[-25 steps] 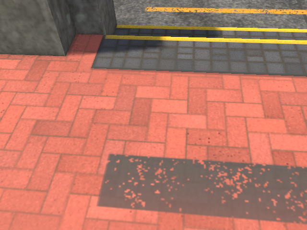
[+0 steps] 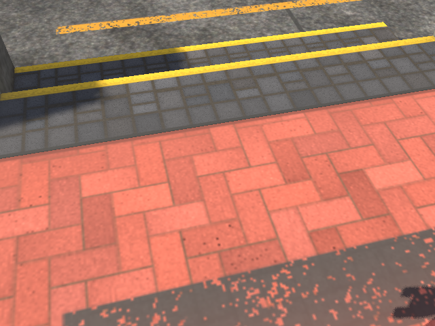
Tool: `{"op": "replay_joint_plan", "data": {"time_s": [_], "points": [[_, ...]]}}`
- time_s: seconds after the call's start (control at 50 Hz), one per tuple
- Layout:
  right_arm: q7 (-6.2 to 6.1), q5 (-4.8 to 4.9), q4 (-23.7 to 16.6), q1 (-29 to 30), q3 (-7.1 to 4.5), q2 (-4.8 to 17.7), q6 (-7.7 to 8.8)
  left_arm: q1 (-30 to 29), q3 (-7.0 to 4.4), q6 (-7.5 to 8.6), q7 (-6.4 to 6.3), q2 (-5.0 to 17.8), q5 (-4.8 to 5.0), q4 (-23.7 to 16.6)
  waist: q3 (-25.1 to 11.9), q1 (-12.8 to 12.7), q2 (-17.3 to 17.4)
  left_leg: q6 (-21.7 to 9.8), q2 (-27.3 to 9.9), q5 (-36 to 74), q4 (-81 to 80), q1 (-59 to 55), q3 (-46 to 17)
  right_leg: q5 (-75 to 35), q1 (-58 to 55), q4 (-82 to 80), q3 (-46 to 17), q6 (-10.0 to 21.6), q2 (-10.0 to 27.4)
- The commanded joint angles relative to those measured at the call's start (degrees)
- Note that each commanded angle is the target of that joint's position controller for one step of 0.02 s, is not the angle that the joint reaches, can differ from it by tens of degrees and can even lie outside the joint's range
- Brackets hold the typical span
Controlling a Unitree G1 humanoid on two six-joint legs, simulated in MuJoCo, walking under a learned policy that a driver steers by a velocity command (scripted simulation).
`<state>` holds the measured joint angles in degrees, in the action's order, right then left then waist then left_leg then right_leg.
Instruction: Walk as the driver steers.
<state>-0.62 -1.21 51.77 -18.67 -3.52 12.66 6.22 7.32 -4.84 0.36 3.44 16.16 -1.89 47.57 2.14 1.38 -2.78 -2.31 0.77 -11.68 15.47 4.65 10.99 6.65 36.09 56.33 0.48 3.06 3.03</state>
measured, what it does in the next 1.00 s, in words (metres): goes down: right foot, then left foot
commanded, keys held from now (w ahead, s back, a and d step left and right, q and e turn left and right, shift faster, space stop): e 0.40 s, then q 0.16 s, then w+q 0.44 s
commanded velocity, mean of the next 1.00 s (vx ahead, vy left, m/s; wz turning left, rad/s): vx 0.22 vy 0.00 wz -0.14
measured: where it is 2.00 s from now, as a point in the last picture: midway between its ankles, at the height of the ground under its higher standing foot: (182, 244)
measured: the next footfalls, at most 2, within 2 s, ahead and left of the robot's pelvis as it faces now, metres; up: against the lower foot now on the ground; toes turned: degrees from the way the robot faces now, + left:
right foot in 0.20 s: +0.24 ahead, -0.09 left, -0.02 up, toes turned -10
left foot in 0.60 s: +0.29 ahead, +0.11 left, -0.02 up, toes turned -16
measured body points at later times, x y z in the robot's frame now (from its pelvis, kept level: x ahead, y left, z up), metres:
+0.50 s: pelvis +0.17 +0.00 -0.03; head +0.22 -0.02 +0.41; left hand +0.31 +0.25 -0.16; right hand +0.25 -0.28 -0.16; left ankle +0.26 +0.13 -0.73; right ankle +0.20 -0.08 -0.77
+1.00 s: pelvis +0.27 +0.00 -0.03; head +0.28 -0.01 +0.42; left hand +0.42 +0.26 -0.13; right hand +0.29 -0.29 -0.16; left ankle +0.25 +0.12 -0.74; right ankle +0.25 -0.10 -0.77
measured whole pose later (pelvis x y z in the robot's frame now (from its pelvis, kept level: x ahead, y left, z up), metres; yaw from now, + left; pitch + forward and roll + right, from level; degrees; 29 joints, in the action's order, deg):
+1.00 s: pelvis +0.27 +0.00 -0.03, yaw -4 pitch +3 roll +0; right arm 1.0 -0.9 48.0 -19.5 -5.5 15.9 -0.2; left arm 12.0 -2.1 3.9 -1.6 15.0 -2.1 45.2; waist -1.8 1.2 0.9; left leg -3.4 4.3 -23.3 41.7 20.1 -6.4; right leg 12.9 12.5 23.6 0.0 2.5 -2.0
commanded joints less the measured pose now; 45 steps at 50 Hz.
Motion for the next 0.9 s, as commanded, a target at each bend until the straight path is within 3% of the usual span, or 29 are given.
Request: {"op": "replay_joint_plan", "data": {"time_s": [0.02, 0.08, 0.14, 0.16, 0.18, 0.2, 0.22, 0.24, 0.26, 0.28, 0.3, 0.32, 0.36, 0.4, 0.5, 0.54, 0.56, 0.58, 0.6, 0.62, 0.64, 0.66, 0.68, 0.74, 0.84, 0.88, 0.9], "points": [[-0.21, 0.4, -3.2, 2.88, -0.79, 5.71, 1.4, -3.78, 1.14, 1.02, 1.0, -0.63, 0.08, -4.58, 1.26, -1.52, 7.2, -4.52, -12.39, 25.49, -4.6, 1.3, -2.14, -10.42, -2.34, -13.61, 2.58, -0.15, -0.43], [-0.6, 0.97, -2.56, 2.71, -1.61, 8.42, 1.52, -4.38, 1.31, 0.86, 1.13, 0.36, -0.21, -4.89, 0.32, -1.7, 8.33, -3.1, -13.95, 27.84, -2.57, 0.67, -0.31, -14.09, -10.44, -22.88, 3.65, 1.04, -0.96], [-1.14, 1.76, -2.94, 3.68, -2.16, 9.56, 0.69, 1.4, -0.1, 0.62, 0.57, 3.79, -1.21, -3.5, -2.39, -4.21, 6.9, -2.45, -15.62, 32.65, 9.2, 0.98, 0.32, -8.35, -19.53, -25.68, 2.86, 3.09, -2.33], [-1.0, 2.26, -3.58, 4.6, -2.39, 9.89, 0.34, 6.17, -0.84, 0.94, 0.12, 4.77, -1.41, -1.66, -4.38, -6.32, 3.94, -1.82, -14.4, 30.68, 18.16, 3.47, 1.22, -8.69, -26.14, -29.23, 3.09, 3.78, -4.11], [-0.19, 3.13, -3.75, 3.04, -2.41, 9.62, -0.18, 10.13, -1.53, 1.7, -0.95, 5.88, -1.93, 0.58, -4.13, -7.35, -3.33, -0.39, -9.15, 28.43, 31.68, 4.6, 4.01, -15.05, -30.01, -36.09, 7.09, 5.37, -8.58], [-0.06, 2.54, -4.48, 0.69, -2.24, 7.71, -0.97, 11.99, -1.92, 2.49, -1.82, 8.19, -2.38, 1.25, -4.36, -6.54, -10.19, 0.81, -3.35, -15.66, 50.14, 21.12, 3.56, -43.64, -42.65, -32.18, -3.68, 9.83, 2.45], [-0.79, 0.82, -5.73, -5.8, -1.14, 3.94, -2.41, 14.88, -1.99, 2.97, -2.4, 11.08, -0.6, -0.07, -9.13, -2.68, -8.65, 2.71, -1.03, -32.32, 64.25, 32.23, -3.9, -85.14, -51.85, -19.89, -17.91, 17.02, 16.13], [-1.48, 0.9, -6.85, -4.46, -0.74, 5.22, -3.4, 17.88, -2.63, 2.52, -2.85, 12.23, 1.38, -1.04, -17.86, -7.21, -6.28, 4.26, -1.0, -26.13, 68.16, 34.7, -10.26, -80.4, -53.67, -25.55, -21.96, 22.86, 20.67], [-1.65, 0.71, -7.5, -1.86, -0.33, 5.64, -3.79, 12.81, -2.25, 1.69, -3.8, 10.42, 1.95, -2.73, -15.49, -5.23, -3.38, 4.44, -3.35, -20.37, 65.62, 35.24, -13.09, -60.91, -48.04, -29.26, -23.58, 22.59, 19.11], [-1.36, -0.22, -7.5, 1.07, -0.7, 7.54, -3.95, 7.6, -1.28, 0.98, -4.33, 6.96, 2.11, -4.22, -11.3, -3.71, 0.56, 4.68, -5.11, -16.85, 60.99, 34.2, -13.8, -46.36, -41.0, -32.63, -22.04, 19.72, 14.86], [-0.86, -0.81, -7.88, 2.55, -0.99, 8.24, -4.54, 5.28, -0.63, 0.57, -4.57, 5.59, 2.0, -4.6, -9.24, -2.11, 1.54, 5.06, -5.43, -15.66, 57.26, 31.67, -13.76, -40.31, -35.42, -34.58, -20.68, 18.01, 11.92], [-0.55, -1.15, -8.14, 2.98, -1.1, 8.35, -5.49, 5.41, -0.48, 0.42, -4.55, 5.3, 2.13, -4.37, -7.94, -1.39, 1.96, 5.42, -5.4, -14.58, 53.62, 28.5, -13.48, -39.29, -30.72, -35.49, -18.85, 16.58, 10.24], [-0.71, -0.6, -8.48, 2.57, -0.41, 6.51, -7.16, 6.09, -1.01, 0.44, -4.17, 7.01, 1.27, -3.99, -8.84, -0.41, 1.85, 5.74, -4.48, -13.72, 47.58, 24.53, -12.5, -38.56, -26.45, -35.14, -17.42, 15.29, 8.22], [-0.95, -0.09, -9.15, 3.49, 0.01, 5.66, -7.68, 6.46, -1.49, 0.4, -3.81, 8.11, 0.77, -4.09, -10.12, -0.48, 1.38, 5.37, -3.6, -11.4, 43.15, 22.95, -12.28, -36.61, -24.98, -34.82, -17.34, 14.03, 6.8], [-1.07, 0.45, -8.77, 5.08, 0.76, 4.85, -8.04, 5.29, -0.05, -0.1, -3.28, 4.5, -0.07, -3.35, -10.12, -1.64, -3.35, 3.08, -2.88, -5.99, 31.57, 13.62, -10.41, -21.82, -20.37, -36.03, -12.89, 9.83, 4.66], [-0.96, 0.5, -8.38, 5.45, 1.11, 4.13, -8.12, 5.58, 0.9, -0.48, -3.37, 3.06, -0.22, -2.35, -8.65, -1.98, -3.41, 2.27, -2.56, -5.6, 24.3, 9.47, -10.08, -13.06, -19.28, -35.73, -13.58, 8.62, 5.38], [-0.85, 0.34, -7.76, 4.37, 1.43, 3.08, -7.99, 4.77, 1.35, -0.7, -3.61, 2.84, 0.09, -2.07, -7.51, -0.79, -2.49, 1.7, -1.94, -2.71, 17.35, 5.4, -9.4, -7.73, -17.47, -34.87, -13.39, 7.26, 5.2], [-0.6, -0.25, -7.44, 3.57, 1.62, 2.91, -7.47, 5.99, 1.6, -0.82, -3.92, 2.74, 0.22, -1.47, -6.72, -0.43, -1.13, 1.0, -1.58, -2.21, 10.59, 1.77, -9.92, 4.24, -15.31, -34.32, -13.48, 5.16, 3.95], [-0.45, -1.37, -7.7, 3.55, 1.35, 5.37, -6.66, 7.66, 1.85, -0.88, -4.19, 1.82, 0.0, -1.38, -4.66, -1.59, 4.18, -0.23, -6.73, -7.14, 5.67, 1.72, -17.72, 14.41, -13.22, -30.06, -12.01, 3.11, 0.58], [-0.22, -1.16, -8.82, 4.78, -0.09, 11.97, -6.46, 9.34, 2.19, -0.92, -4.22, 0.43, 0.72, -2.24, -2.86, -3.69, 13.82, -4.68, -15.17, -18.43, -0.8, 3.52, -32.58, 21.68, -7.77, -22.7, -4.3, 1.17, -7.24], [0.45, -0.47, -7.05, 0.77, -1.42, 14.4, -6.91, 5.84, 1.75, -0.72, -4.06, 3.0, -0.3, -3.44, 1.39, -0.29, 17.89, -9.7, -19.89, -28.35, -7.87, 8.64, -42.67, 22.53, -5.87, -16.45, 0.01, 0.1, -8.19], [0.88, -0.32, -6.47, -0.19, -1.09, 12.26, -6.85, 3.41, 0.99, -0.32, -3.66, 4.86, -0.49, -4.38, 4.67, -0.25, 14.61, -10.86, -19.44, -32.2, -10.4, 10.57, -45.01, 20.85, -4.96, -11.33, -1.87, -0.41, -6.38], [1.06, 0.1, -6.31, 1.14, -1.0, 11.16, -6.73, 3.37, 0.77, 0.08, -3.2, 4.88, -0.26, -4.28, 5.24, -1.49, 12.63, -9.94, -17.35, -29.6, -10.23, 11.66, -41.8, 18.51, -5.52, -9.77, -2.26, -1.16, -5.54], [1.05, 0.41, -6.7, 3.32, -1.54, 10.13, -5.81, 3.82, 1.1, 1.26, -2.15, 2.68, -0.33, -3.69, 1.13, -2.28, 11.12, -8.33, -10.66, -16.46, -8.0, 9.04, -33.15, 13.34, -8.64, -9.08, -1.02, -2.63, -5.39], [1.07, 0.41, -5.76, -0.79, -3.03, 11.02, -5.6, -1.16, 1.89, 2.46, -2.56, 1.29, 0.58, -5.93, -1.87, 0.76, 11.69, -10.04, -8.86, -14.8, -4.22, 5.05, -33.57, 16.0, -11.37, -20.35, -0.54, -3.71, -6.37], [1.34, 0.27, -6.4, 0.36, -3.59, 11.52, -5.94, 0.75, 1.97, 2.94, -3.19, 1.54, 1.14, -5.94, -2.45, -0.35, 11.42, -9.79, -8.18, -14.86, -2.25, 8.91, -34.54, 15.53, -18.57, -27.98, -0.26, -2.88, -7.21], [1.36, 0.39, -6.9, 2.01, -3.75, 11.47, -6.15, 3.9, 2.02, 3.31, -3.72, 1.23, 1.32, -5.06, -2.58, -2.55, 10.26, -8.67, -6.6, -14.71, -0.02, 12.43, -33.99, 10.59, -25.14, -34.85, 0.16, -2.25, -7.39]]}}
